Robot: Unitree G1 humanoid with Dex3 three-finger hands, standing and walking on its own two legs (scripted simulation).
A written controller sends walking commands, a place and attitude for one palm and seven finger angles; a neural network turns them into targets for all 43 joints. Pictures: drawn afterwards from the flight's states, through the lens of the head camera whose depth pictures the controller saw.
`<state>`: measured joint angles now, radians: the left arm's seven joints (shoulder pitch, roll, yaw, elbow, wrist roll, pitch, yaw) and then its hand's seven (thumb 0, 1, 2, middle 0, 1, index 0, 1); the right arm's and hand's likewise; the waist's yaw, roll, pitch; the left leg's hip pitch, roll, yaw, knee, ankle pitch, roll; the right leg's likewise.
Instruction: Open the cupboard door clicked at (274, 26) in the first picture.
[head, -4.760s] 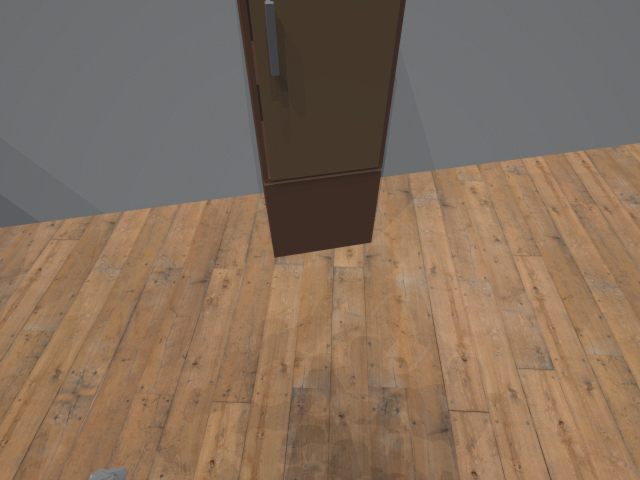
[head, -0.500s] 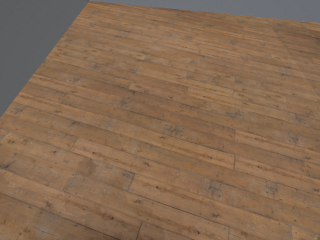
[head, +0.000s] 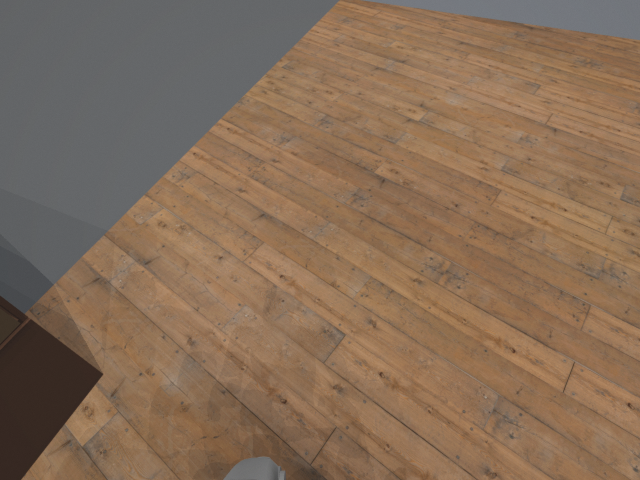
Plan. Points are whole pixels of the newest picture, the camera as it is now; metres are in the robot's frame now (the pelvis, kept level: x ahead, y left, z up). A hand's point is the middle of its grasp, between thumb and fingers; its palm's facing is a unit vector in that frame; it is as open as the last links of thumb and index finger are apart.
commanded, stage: turn to face it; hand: left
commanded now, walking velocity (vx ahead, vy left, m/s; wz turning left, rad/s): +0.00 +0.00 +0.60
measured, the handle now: out of the picture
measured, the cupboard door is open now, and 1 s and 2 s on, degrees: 0 0 0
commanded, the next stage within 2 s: take the last steps up to it in 1.78 s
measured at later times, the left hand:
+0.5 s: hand out of the picture +0.05 +0.27 -0.15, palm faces +0.30 -0.91 -0.28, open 7.4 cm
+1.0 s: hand out of the picture -0.08 +0.22 -0.18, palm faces +0.60 -0.76 -0.24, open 7.4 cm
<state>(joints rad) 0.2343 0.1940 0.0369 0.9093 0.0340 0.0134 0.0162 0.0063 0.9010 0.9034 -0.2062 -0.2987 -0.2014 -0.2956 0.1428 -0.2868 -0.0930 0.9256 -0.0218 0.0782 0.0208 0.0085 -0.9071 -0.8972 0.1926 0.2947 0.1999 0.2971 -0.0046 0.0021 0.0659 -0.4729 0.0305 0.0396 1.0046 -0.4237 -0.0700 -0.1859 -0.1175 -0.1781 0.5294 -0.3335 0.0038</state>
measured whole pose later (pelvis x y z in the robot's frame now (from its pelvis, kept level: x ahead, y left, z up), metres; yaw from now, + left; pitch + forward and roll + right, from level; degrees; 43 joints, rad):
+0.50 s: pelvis +0.01 +0.03 +0.00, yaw +17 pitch +1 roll -1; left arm 0.15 0.25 0.08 0.87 0.01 0.06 0.01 0.01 0.91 0.90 -0.20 -0.30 -0.20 -0.29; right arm 0.20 -0.21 -0.05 0.91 -0.03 0.04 0.01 0.01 -0.90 -0.90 0.20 0.30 0.21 0.30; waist -0.02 0.01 0.07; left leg -0.28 -0.04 -0.07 0.50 -0.24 0.03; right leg -0.42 -0.06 0.00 0.85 -0.42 0.09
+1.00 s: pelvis +0.00 +0.03 -0.01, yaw +37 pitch +0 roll +0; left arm 0.26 0.23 0.05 0.90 0.03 0.03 0.01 0.01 0.90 0.90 -0.21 -0.30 -0.20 -0.30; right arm 0.14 -0.27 -0.07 0.91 -0.02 0.06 0.03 0.01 -0.91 -0.90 0.19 0.29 0.20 0.30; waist 0.01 -0.03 0.09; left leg -0.31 0.03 0.10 0.64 -0.33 -0.04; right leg -0.21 -0.19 -0.27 0.63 -0.38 0.06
